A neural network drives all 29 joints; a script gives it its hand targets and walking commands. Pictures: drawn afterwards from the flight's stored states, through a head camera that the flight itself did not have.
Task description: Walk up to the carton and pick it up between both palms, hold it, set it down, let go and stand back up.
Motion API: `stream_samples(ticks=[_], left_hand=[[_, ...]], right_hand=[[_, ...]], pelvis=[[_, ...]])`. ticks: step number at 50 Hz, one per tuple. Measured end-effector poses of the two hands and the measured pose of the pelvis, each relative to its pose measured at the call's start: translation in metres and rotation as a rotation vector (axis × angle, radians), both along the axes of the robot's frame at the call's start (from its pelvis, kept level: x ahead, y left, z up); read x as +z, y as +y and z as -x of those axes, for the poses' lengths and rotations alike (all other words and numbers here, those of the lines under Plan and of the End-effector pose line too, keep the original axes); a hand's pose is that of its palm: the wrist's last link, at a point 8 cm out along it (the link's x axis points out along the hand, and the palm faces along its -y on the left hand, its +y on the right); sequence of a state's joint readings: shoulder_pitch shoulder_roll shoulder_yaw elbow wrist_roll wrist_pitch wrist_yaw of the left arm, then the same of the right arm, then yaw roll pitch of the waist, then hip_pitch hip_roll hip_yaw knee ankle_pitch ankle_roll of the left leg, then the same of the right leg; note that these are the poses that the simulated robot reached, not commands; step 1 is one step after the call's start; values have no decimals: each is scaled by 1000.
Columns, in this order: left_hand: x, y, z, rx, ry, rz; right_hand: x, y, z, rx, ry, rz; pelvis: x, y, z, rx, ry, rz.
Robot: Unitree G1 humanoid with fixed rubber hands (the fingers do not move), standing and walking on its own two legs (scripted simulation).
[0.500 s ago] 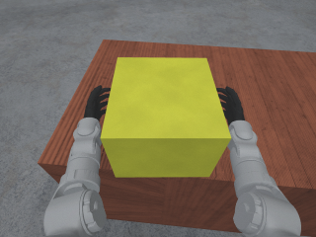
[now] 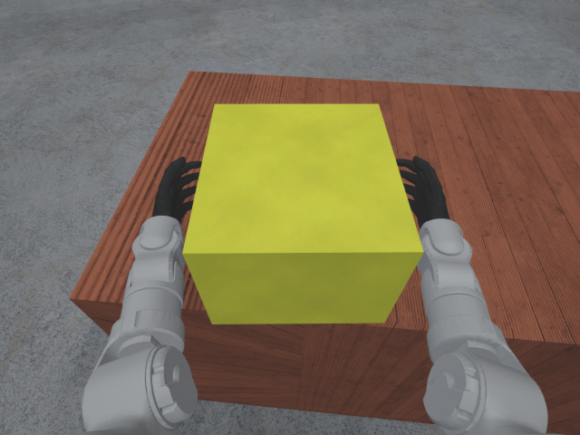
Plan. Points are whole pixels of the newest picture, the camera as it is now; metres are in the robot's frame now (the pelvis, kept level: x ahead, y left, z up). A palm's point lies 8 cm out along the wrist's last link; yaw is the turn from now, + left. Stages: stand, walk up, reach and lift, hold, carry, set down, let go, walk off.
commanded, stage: set down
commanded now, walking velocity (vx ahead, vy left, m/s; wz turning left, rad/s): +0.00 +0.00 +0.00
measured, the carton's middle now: (297, 211) +0.46 +0.04 +0.03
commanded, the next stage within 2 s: none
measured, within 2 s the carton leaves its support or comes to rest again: neither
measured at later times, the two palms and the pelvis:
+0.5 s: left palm (170, 216) +0.42 +0.23 +0.05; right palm (457, 218) +0.44 -0.20 +0.06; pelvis -0.02 +0.00 -0.02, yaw -2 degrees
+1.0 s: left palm (140, 164) +0.42 +0.25 +0.15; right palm (491, 170) +0.44 -0.21 +0.15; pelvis -0.04 -0.01 -0.02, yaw +0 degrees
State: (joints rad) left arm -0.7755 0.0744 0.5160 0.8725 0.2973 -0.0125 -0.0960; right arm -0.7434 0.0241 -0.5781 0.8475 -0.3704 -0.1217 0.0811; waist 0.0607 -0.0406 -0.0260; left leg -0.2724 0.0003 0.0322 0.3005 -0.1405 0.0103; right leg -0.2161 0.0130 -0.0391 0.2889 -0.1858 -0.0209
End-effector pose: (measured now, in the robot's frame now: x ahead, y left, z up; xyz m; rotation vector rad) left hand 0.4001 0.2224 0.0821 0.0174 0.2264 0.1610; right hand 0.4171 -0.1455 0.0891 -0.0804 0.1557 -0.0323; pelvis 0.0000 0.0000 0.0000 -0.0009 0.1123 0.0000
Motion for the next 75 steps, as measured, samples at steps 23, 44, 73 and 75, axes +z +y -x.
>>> stream_samples(ticks=[23, 44, 73, 75], left_hand=[[-28, 8, -19, 19, 50, -13], [47, 23, -24, 4, -11, -7], [107, 34, -6, 0, 33, -12], [99, 34, 1, -6, 40, -17]], right_hand=[[-32, -43, -19, -74, 129, -3], [37, -71, -23, -41, 70, -56], [101, -79, -4, -57, 100, -74], [90, -80, 2, -55, 114, -77]], pelvis=[[-23, 5, 16, -23, 251, 37], [-23, -7, 41, -14, 260, 21], [-6, -7, 34, 3, 73, 16], [-4, -7, 32, 2, 49, 14]])
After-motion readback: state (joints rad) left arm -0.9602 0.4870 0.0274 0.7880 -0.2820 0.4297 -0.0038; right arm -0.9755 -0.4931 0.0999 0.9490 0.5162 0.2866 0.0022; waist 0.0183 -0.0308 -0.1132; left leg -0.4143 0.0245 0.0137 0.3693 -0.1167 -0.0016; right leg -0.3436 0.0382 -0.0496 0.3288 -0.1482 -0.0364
